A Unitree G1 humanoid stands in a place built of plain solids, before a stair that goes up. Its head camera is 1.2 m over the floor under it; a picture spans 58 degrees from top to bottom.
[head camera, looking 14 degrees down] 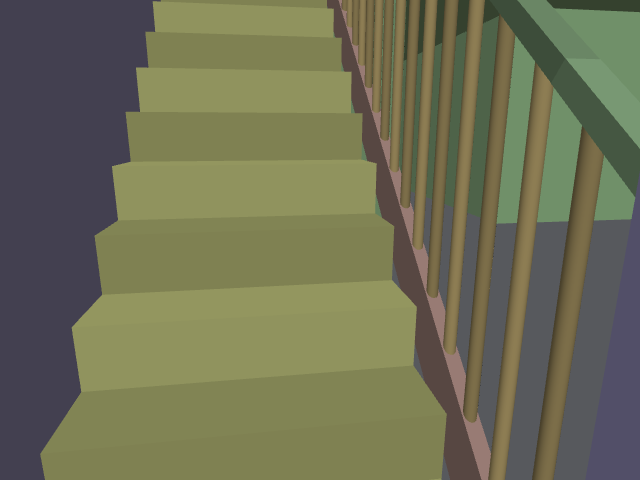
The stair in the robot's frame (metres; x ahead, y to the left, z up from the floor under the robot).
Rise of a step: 0.18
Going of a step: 0.22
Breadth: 0.90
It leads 9 degrees to the left of straight ahead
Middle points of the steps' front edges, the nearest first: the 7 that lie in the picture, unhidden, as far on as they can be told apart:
0.84 0.14 0.55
1.06 0.17 0.73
1.28 0.21 0.91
1.51 0.24 1.09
1.73 0.27 1.27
1.95 0.31 1.46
2.17 0.34 1.64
